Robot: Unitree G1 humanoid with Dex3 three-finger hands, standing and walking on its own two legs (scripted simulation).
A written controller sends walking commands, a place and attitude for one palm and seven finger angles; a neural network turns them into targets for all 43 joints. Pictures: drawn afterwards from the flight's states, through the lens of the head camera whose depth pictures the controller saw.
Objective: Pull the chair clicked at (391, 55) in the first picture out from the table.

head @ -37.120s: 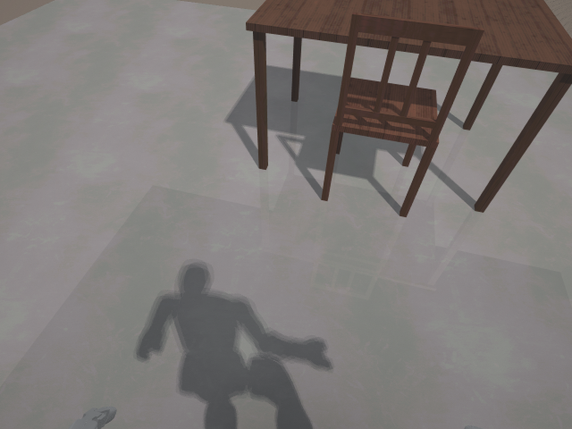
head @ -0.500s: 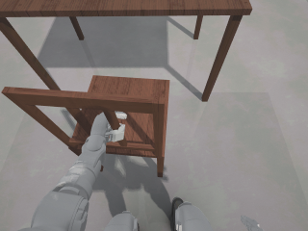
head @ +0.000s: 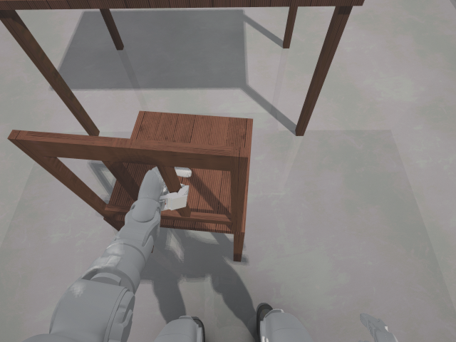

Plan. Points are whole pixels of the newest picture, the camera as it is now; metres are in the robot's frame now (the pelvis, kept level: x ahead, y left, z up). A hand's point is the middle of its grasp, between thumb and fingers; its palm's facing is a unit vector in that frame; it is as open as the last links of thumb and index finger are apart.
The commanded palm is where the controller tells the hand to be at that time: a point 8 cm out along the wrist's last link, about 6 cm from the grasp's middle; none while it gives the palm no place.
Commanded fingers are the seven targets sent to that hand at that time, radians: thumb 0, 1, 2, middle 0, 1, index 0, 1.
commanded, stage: step backward, pulling the chair out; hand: left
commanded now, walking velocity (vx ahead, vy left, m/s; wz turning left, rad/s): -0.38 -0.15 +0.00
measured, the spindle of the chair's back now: (132, 189) +0.42 +0.21 -0.10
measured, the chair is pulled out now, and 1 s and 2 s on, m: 0.50 0.65 0.65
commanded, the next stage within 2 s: stop walking, hand still on the chair in 0.18 s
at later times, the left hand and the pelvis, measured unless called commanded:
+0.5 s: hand (174, 252) +0.27 +0.10 -0.06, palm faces -0.09 -0.98 -0.18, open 5.6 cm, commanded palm +0.26 +0.15 -0.04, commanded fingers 0.00 0.90 0.90 -0.50 -1.45 -0.50 -1.45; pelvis -0.07 +0.00 -0.01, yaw -2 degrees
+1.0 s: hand (173, 272) +0.23 +0.10 -0.06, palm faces -0.09 -0.98 -0.18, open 5.7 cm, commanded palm +0.22 +0.15 -0.04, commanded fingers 0.00 0.90 0.90 -0.50 -1.45 -0.50 -1.45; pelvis -0.03 -0.01 +0.00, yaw -2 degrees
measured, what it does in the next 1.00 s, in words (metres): steps on the spot: left foot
